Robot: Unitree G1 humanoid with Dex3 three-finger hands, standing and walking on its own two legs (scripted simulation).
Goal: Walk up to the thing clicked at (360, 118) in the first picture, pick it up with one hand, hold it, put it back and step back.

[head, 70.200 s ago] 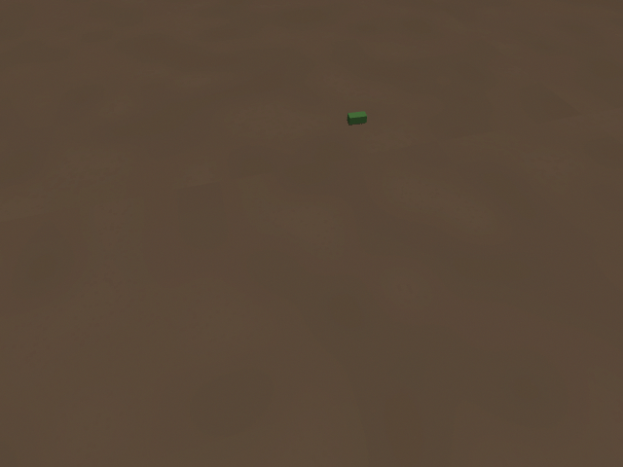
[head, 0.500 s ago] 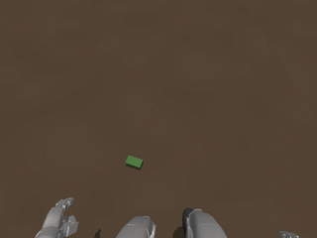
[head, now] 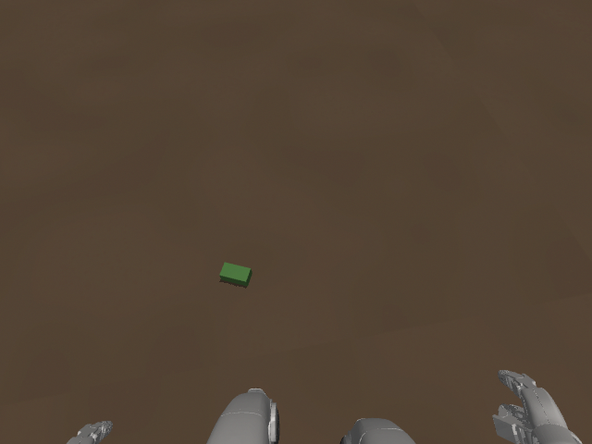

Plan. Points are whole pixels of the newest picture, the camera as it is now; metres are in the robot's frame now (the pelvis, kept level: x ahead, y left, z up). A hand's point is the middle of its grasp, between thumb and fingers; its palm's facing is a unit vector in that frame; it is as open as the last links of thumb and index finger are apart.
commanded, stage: step back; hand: left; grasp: from above
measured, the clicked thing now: (236, 274) +0.63 +0.27 -0.73
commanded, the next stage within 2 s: none
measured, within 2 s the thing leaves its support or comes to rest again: neither
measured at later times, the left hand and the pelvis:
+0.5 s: hand out of the picture -0.03 +0.28 -0.14, palm faces +0.04 -0.94 -0.35, open 7.4 cm; pelvis -0.15 +0.01 +0.01, yaw +4 degrees
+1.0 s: hand out of the picture -0.23 +0.26 -0.12, palm faces +0.03 -0.90 -0.43, open 7.4 cm; pelvis -0.32 -0.02 +0.01, yaw +3 degrees
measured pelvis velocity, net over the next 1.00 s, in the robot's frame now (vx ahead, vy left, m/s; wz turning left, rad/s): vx -0.32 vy -0.02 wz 0.05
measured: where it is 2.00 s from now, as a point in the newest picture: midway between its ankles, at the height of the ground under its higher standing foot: outside the picture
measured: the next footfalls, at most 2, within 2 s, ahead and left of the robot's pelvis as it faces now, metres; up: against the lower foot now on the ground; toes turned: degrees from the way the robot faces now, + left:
left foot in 0.34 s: -0.10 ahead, +0.12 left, +0.00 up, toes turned +0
right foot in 0.72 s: -0.23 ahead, -0.13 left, +0.00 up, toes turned +2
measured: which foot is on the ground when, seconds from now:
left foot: down 0.00-0.02, up 0.04-0.32, down 0.34-0.76, up 0.78-1.00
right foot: down 0.00-0.36, up 0.38-0.70, down 0.72-1.00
